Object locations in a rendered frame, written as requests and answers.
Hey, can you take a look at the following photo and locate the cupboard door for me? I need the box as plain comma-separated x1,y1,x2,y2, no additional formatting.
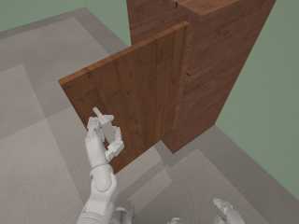
58,21,190,175

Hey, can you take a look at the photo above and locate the robot left thigh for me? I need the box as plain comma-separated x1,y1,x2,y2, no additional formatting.
109,210,132,224

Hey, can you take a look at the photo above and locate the right robot hand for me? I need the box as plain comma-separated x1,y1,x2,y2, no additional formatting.
213,198,245,224

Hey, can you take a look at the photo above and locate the left robot hand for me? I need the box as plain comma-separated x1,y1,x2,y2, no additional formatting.
84,115,124,169

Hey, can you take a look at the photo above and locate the handle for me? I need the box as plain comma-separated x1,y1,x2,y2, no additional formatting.
93,107,115,144

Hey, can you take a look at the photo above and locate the left robot forearm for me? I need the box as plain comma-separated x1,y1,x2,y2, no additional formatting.
77,163,120,224

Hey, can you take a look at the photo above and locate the robot left shin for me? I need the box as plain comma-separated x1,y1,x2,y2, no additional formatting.
116,207,125,211

